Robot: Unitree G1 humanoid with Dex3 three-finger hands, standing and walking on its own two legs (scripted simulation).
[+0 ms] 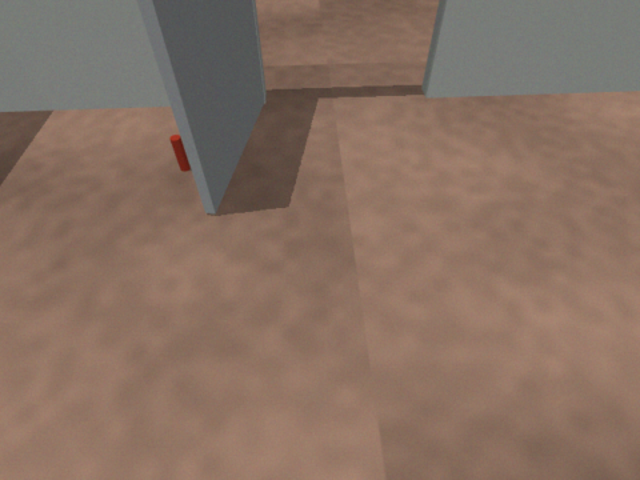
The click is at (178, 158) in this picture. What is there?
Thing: slim round
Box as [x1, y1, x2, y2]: [170, 135, 189, 171]
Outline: 173,135 170,137 170,140 180,168 184,171 189,169 189,165 180,137 178,135
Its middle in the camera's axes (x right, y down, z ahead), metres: -0.68 -0.44 +1.90
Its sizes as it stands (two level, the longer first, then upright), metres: 0.048 0.048 0.181
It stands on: the floor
